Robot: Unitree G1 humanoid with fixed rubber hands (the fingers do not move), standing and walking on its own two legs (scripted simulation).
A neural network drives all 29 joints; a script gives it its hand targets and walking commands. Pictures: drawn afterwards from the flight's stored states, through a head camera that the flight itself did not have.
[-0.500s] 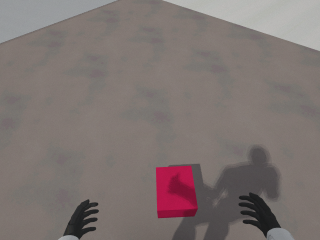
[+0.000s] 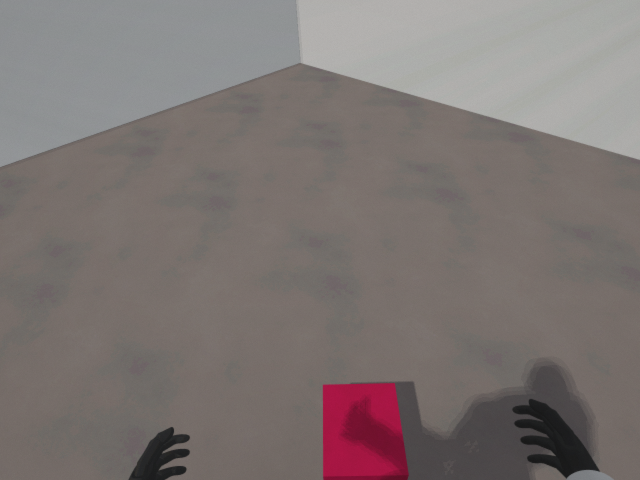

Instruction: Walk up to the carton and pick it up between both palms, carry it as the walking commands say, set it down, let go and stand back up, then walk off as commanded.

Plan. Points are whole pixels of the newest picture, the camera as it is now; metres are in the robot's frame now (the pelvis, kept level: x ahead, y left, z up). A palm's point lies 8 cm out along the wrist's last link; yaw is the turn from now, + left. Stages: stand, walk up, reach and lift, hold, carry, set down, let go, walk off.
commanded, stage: stand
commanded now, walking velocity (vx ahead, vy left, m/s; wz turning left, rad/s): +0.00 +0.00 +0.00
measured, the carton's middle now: (361, 437) +0.47 -0.07 -0.69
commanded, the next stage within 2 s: walk off in 1.62 s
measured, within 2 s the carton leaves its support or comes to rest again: neither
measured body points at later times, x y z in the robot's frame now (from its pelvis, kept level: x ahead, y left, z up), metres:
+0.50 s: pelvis +0.00 +0.00 +0.00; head -0.04 -0.01 +0.45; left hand +0.18 +0.26 -0.07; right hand +0.18 -0.29 -0.05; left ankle -0.02 +0.08 -0.73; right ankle +0.02 -0.11 -0.73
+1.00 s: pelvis -0.02 -0.01 +0.00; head -0.07 -0.01 +0.45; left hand +0.15 +0.27 -0.07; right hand +0.14 -0.31 -0.07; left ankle -0.02 +0.08 -0.73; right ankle +0.02 -0.11 -0.73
